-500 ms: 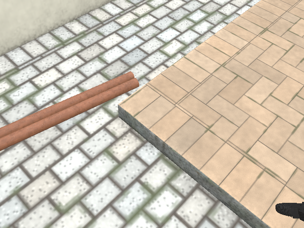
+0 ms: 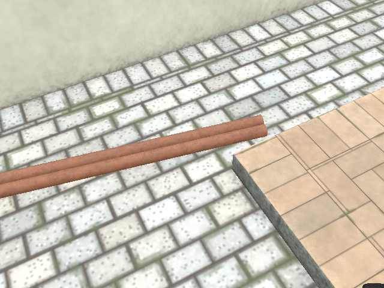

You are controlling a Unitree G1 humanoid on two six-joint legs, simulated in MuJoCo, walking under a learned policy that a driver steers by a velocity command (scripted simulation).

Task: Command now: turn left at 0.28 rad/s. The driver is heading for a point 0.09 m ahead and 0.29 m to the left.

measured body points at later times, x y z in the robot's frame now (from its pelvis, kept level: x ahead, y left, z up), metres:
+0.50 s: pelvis +0.12 +0.01 +0.01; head +0.13 +0.04 +0.46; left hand +0.30 +0.29 -0.07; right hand +0.10 -0.27 -0.10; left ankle -0.04 +0.12 -0.73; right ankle +0.25 -0.11 -0.70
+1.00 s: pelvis +0.42 +0.12 -0.03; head +0.45 +0.16 +0.42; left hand +0.25 +0.37 -0.16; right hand +0.78 +0.06 -0.08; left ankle +0.53 +0.25 -0.74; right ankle +0.30 -0.11 -0.69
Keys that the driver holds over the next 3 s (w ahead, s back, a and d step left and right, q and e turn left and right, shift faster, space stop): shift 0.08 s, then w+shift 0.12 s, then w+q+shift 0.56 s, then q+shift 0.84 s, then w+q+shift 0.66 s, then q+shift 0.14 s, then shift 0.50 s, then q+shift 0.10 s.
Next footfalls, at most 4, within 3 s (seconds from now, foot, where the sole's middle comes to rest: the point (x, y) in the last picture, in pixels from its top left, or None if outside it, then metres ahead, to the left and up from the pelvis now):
0.24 left None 0.00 0.12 -0.77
0.58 right None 0.32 -0.09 -0.77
0.98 left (134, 263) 0.56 0.27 -0.77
1.50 right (131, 207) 0.78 0.31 -0.77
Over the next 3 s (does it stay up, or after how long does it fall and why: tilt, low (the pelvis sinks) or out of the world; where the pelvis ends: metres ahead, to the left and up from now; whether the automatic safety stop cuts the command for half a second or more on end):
stays up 0.39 0.76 0.00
